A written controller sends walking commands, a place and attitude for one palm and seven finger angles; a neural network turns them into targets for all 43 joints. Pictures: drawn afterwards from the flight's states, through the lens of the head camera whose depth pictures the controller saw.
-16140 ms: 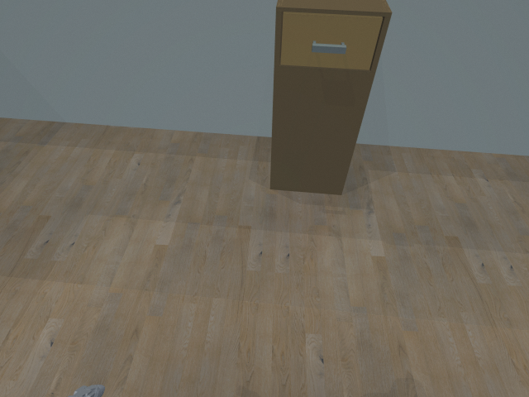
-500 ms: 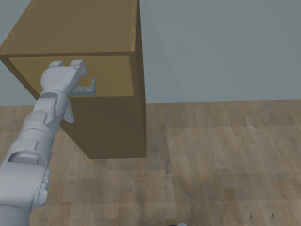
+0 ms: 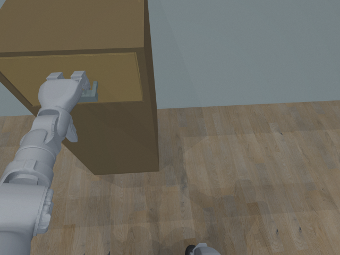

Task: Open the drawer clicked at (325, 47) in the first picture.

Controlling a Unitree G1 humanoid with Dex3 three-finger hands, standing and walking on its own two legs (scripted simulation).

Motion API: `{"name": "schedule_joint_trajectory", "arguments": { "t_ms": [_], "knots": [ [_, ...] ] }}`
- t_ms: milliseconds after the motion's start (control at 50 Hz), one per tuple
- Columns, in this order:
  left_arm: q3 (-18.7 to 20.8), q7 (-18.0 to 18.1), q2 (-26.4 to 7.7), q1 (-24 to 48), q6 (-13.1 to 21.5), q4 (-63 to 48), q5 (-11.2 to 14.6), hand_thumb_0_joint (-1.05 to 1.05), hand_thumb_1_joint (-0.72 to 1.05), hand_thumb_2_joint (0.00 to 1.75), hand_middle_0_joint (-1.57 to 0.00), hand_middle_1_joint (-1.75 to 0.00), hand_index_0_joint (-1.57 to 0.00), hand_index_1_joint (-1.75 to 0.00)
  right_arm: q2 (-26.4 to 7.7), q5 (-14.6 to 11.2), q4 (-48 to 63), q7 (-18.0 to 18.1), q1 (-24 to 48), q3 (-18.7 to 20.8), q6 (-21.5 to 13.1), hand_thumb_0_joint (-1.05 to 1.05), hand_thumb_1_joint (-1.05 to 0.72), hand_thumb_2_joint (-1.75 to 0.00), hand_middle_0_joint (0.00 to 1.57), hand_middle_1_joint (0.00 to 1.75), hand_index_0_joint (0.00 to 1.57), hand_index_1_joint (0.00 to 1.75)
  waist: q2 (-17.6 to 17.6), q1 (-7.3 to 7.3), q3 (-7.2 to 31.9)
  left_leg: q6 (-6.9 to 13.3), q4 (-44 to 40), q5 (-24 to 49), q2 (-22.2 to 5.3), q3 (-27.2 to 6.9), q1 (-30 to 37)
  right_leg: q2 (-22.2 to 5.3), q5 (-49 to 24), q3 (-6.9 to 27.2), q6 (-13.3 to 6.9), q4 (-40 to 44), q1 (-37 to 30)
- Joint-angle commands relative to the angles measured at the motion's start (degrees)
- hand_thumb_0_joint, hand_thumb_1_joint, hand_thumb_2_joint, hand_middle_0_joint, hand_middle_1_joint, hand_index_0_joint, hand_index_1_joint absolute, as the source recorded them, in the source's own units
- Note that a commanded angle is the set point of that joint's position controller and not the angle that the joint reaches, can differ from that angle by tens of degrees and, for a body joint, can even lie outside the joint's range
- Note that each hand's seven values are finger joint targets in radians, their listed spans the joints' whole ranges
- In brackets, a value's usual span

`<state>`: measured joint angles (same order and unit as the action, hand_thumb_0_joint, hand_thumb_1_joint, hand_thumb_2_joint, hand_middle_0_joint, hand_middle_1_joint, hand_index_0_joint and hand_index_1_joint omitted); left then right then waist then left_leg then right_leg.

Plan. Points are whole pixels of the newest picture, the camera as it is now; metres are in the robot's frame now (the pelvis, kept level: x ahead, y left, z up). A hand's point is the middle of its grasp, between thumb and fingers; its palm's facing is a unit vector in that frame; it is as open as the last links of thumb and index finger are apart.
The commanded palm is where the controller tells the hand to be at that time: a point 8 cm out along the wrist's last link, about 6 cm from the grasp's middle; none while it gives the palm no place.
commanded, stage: lower the fingers behind the handle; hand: left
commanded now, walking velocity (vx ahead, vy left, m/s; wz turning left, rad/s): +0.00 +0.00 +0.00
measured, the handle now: (75, 91) +0.52 +0.24 +0.03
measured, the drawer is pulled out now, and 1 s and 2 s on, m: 0.00 0.00 0.02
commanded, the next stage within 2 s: close the thumb around the handle in 0.70 s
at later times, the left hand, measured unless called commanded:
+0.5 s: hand (74, 111) +0.47 +0.24 +0.01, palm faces -0.08 -0.02 -1.00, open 13.8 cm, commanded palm +0.46 +0.24 +0.07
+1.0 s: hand (76, 111) +0.47 +0.24 +0.01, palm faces -0.07 -0.03 -1.00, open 12.7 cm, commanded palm +0.45 +0.24 +0.07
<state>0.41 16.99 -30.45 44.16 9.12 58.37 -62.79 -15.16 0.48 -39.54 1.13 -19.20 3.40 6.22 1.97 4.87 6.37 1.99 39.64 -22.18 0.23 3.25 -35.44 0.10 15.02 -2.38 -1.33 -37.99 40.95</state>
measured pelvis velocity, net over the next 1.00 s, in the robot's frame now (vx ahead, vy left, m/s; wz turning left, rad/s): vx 0.01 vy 0.00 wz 0.00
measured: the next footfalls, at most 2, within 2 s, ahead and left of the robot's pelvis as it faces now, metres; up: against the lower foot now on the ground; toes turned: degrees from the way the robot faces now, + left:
none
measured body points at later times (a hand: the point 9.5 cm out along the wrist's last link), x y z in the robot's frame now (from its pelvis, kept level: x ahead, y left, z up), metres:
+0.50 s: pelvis +0.00 +0.00 -0.01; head +0.11 +0.00 +0.43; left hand +0.47 +0.24 +0.07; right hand +0.03 -0.27 -0.14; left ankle -0.04 +0.10 -0.71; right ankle +0.02 -0.11 -0.71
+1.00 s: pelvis +0.01 +0.00 +0.00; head +0.11 -0.01 +0.43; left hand +0.47 +0.24 +0.07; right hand +0.04 -0.27 -0.14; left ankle -0.04 +0.10 -0.71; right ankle +0.02 -0.11 -0.71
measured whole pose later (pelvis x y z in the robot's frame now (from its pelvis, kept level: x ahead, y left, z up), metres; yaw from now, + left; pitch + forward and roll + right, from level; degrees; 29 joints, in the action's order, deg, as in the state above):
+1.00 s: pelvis +0.01 +0.00 +0.00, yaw +0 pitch +20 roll -1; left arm -0.2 18.5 -28.3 42.7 6.7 58.7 -62.4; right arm -14.9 1.0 -40.3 0.2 -18.7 3.4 7.4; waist 2.7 4.7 7.8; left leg 2.0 42.0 -24.1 -0.1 3.0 -37.4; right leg 0.4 16.7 -2.5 -1.2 -39.9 42.8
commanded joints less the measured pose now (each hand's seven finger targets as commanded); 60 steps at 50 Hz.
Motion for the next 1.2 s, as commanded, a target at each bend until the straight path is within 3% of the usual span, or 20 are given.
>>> {"name": "schedule_joint_trajectory", "arguments": {
  "t_ms": [0,40,80,160,200,260,300,460,520,580,640,740,780,840,880,960,1000,1060,1100,1180],
  "knots": [
    [2.2,3.6,-13.3,25.7,-2.0,-8.6,0.7,0.00,-0.50,0.30,-0.30,-1.20,-0.30,-1.20,-9.1,0.1,2.7,0.4,-7.0,2.9,-0.9,0.00,-0.90,-0.90,0.20,0.30,0.20,0.30,1.1,1.53,23.9,0.0,-1.9,22.9,0.9,-2.7,7.6,1.7,-15.3,1.8,-0.7,1.0,-15.3],
    [1.3,3.2,-12.3,27.4,-2.3,-8.8,1.0,0.00,-0.50,0.30,-0.30,-1.20,-0.30,-1.20,-9.2,0.3,2.4,0.4,-7.4,3.1,-0.9,0.00,-0.90,-0.90,0.20,0.30,0.20,0.30,1.5,2.09,25.0,0.1,-1.4,24.2,0.8,-2.9,8.6,1.8,-16.2,1.8,-0.8,1.1,-15.3],
    [3.5,2.9,-15.0,25.5,-2.5,-8.0,1.1,0.00,-0.50,0.30,-0.30,-1.20,-0.30,-1.20,-9.5,0.3,2.0,0.5,-7.6,2.9,-0.6,0.00,-0.90,-0.90,0.20,0.30,0.20,0.30,0.8,1.19,26.1,0.2,-1.3,24.7,0.8,-2.8,8.1,1.7,-17.1,2.0,-0.7,0.6,-16.5],
    [2.1,2.7,-13.0,23.3,-2.5,-7.1,0.8,0.00,-0.50,0.30,-0.30,-1.20,-0.30,-1.20,-9.2,0.3,2.2,0.4,-7.4,2.8,-0.1,0.00,-0.90,-0.90,0.20,0.30,0.20,0.30,1.5,0.89,25.0,0.0,-0.7,26.5,0.8,-2.7,7.3,1.8,-18.2,1.8,-0.8,0.0,-15.7],
    [0.8,2.6,-11.4,22.7,-3.2,-5.2,0.8,0.00,-0.50,0.30,-0.30,-1.20,-0.30,-1.20,-9.4,0.1,2.0,0.4,-7.4,2.7,0.0,0.00,-0.90,-0.90,0.20,0.30,0.20,0.30,-0.2,1.59,21.4,0.0,-1.0,24.0,0.7,-2.7,5.8,1.8,-16.2,1.4,-0.7,0.4,-13.7],
    [1.8,2.9,-13.1,23.5,-3.2,-5.6,0.5,0.00,-0.50,0.30,-0.30,-1.20,-0.30,-1.20,-9.6,0.2,2.1,0.3,-7.7,2.5,0.1,0.00,-0.90,-0.90,0.20,0.30,0.20,0.30,0.2,1.32,23.0,0.2,-0.8,22.9,0.8,-2.7,5.1,1.7,-15.9,1.7,-0.8,0.0,-14.5],
    [1.2,2.7,-12.4,21.9,-3.9,-4.0,0.5,0.00,-0.50,0.30,-0.30,-1.20,-0.30,-1.20,-9.5,0.1,2.3,0.2,-7.4,2.3,0.3,0.00,-0.90,-0.90,0.20,0.30,0.20,0.30,0.0,1.32,20.8,0.1,-0.8,21.9,0.9,-2.5,4.1,1.8,-15.3,1.6,-0.9,0.1,-13.7],
    [3.3,3.0,-14.3,25.7,-0.7,-11.6,0.9,0.00,-0.50,0.30,-0.30,-1.20,-0.30,-1.20,-9.1,0.7,2.9,0.6,-8.0,2.9,-0.1,0.00,-0.90,-0.90,0.20,0.30,0.20,0.30,2.8,0.98,28.4,0.0,0.9,27.6,0.5,-3.7,8.9,1.8,-17.5,1.9,-0.8,-1.5,-14.4],
    [2.4,3.6,-12.0,22.8,-1.3,-9.3,0.9,0.00,-0.50,0.30,-0.30,-1.20,-0.30,-1.20,-9.0,0.6,2.6,0.1,-7.7,2.9,0.0,0.00,-0.90,-0.90,0.20,0.30,0.20,0.30,1.6,1.03,24.8,-0.4,0.8,27.0,0.2,-3.7,7.8,2.1,-16.1,1.1,-0.9,-1.3,-12.3],
    [2.3,4.5,-11.6,23.3,-1.7,-10.2,0.5,0.00,-0.50,0.30,-0.30,-1.20,-0.30,-1.20,-9.0,0.8,2.4,-0.2,-7.4,3.1,0.1,0.00,-0.90,-0.90,0.20,0.30,0.20,0.30,3.5,0.72,25.4,-0.7,0.8,28.8,0.0,-4.0,9.1,2.1,-16.2,1.0,-1.0,-1.4,-11.8],
    [2.6,5.1,-12.2,25.6,-2.3,-10.7,0.5,0.00,-0.50,0.30,-0.30,-1.20,-0.30,-1.20,-9.2,0.9,2.1,-0.2,-7.2,3.0,0.3,0.00,-0.90,-0.90,0.20,0.30,0.20,0.30,1.4,1.49,25.5,-0.4,0.8,27.9,0.1,-3.9,8.1,2.0,-16.8,1.1,-0.9,-1.3,-12.8],
    [3.4,4.8,-12.9,23.2,-3.4,-9.7,0.8,0.00,-0.50,0.30,-0.30,-1.20,-0.30,-1.20,-9.2,0.9,2.0,-0.3,-7.1,2.9,0.5,0.00,-0.90,-0.90,0.20,0.30,0.20,0.30,1.1,0.73,26.9,-0.4,0.7,29.5,0.3,-3.5,8.5,2.0,-18.8,1.3,-0.9,-1.3,-15.0],
    [2.7,4.4,-12.7,23.8,-3.5,-9.3,0.9,0.00,-0.50,0.30,-0.30,-1.20,-0.30,-1.20,-9.2,0.6,1.9,-0.2,-7.1,2.8,0.5,0.00,-0.90,-0.90,0.20,0.30,0.20,0.30,0.9,0.94,24.9,-0.2,0.0,27.4,0.4,-3.3,7.2,1.8,-18.2,1.4,-0.8,-0.8,-15.1],
    [2.3,4.0,-11.9,23.4,-3.3,-9.7,0.8,0.00,-0.33,0.37,-0.31,-1.22,-0.31,-1.22,-9.0,0.7,2.2,0.0,-6.8,2.8,0.5,0.00,-0.90,-0.90,0.20,0.30,0.20,0.30,1.6,0.82,25.0,-0.1,0.0,28.3,0.5,-3.1,7.5,1.8,-19.2,1.5,-0.9,-0.7,-15.5],
    [4.3,3.8,-14.5,21.5,-3.1,-9.5,0.7,0.00,-0.22,0.42,-0.32,-1.23,-0.32,-1.23,-9.2,0.6,2.2,0.1,-6.9,2.7,0.6,0.00,-0.90,-0.90,0.20,0.30,0.20,0.30,0.6,-0.05,25.9,0.0,0.0,28.4,0.5,-2.9,7.1,1.8,-19.8,1.7,-0.8,-1.0,-16.9],
    [2.0,3.7,-11.2,20.8,-2.2,-10.6,0.9,0.00,0.00,0.52,-0.34,-1.25,-0.34,-1.25,-8.7,0.6,2.6,0.0,-6.6,3.0,0.6,0.00,-0.90,-0.90,0.20,0.30,0.20,0.30,1.9,0.59,25.0,-0.1,0.1,28.7,0.5,-2.7,7.9,1.8,-19.9,1.7,-0.7,-0.6,-16.0],
    [3.5,3.9,-13.3,21.3,-2.2,-10.6,0.9,0.00,0.12,0.56,-0.34,-1.27,-0.34,-1.27,-9.0,0.5,2.5,0.1,-6.5,2.9,0.5,0.00,-0.90,-0.90,0.20,0.30,0.20,0.30,0.1,0.48,24.5,0.1,0.0,26.8,0.6,-2.8,6.8,1.8,-19.1,1.7,-0.7,-0.7,-16.2],
    [2.8,4.3,-12.0,21.6,-1.7,-12.3,1.0,0.00,0.28,0.64,-0.36,-1.28,-0.36,-1.28,-8.6,0.8,2.6,0.0,-6.7,3.2,0.4,0.00,-0.90,-0.90,0.20,0.30,0.20,0.30,2.4,0.47,26.8,-0.1,0.5,29.4,0.6,-2.7,8.7,1.7,-20.7,1.8,-0.7,-1.0,-16.5],
    [3.8,4.1,-13.3,19.5,-2.4,-10.0,1.1,0.00,0.40,0.68,-0.36,-1.30,-0.36,-1.30,-9.0,0.6,2.4,0.0,-6.3,2.9,0.6,0.00,-0.90,-0.90,0.20,0.30,0.20,0.30,0.1,0.22,24.3,0.1,0.0,27.4,0.7,-2.4,6.3,1.7,-20.5,1.8,-0.7,-0.8,-17.1],
    [4.5,4.1,-14.4,19.4,-2.5,-10.2,0.9,0.00,0.62,0.78,-0.38,-1.32,-0.38,-1.32,-9.0,0.5,2.4,0.1,-6.0,2.9,0.6,0.00,-0.90,-0.90,0.20,0.30,0.20,0.30,0.9,-0.12,24.7,0.1,0.0,27.0,0.9,-2.3,6.3,1.7,-20.3,2.0,-0.7,-0.8,-17.3]
  ]
}}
